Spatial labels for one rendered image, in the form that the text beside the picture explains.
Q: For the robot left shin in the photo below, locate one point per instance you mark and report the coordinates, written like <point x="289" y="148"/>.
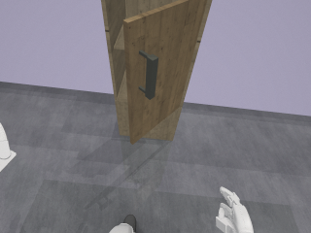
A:
<point x="125" y="224"/>

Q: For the cupboard door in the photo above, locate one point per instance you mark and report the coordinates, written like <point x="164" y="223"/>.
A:
<point x="169" y="32"/>

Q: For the right robot hand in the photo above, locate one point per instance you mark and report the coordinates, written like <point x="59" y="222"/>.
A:
<point x="235" y="219"/>

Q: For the left robot foot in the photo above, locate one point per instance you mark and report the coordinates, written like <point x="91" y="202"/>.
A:
<point x="131" y="220"/>

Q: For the handle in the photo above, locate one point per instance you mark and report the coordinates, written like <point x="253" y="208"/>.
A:
<point x="151" y="74"/>

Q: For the left robot hand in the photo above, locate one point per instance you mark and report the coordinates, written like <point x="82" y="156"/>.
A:
<point x="6" y="155"/>

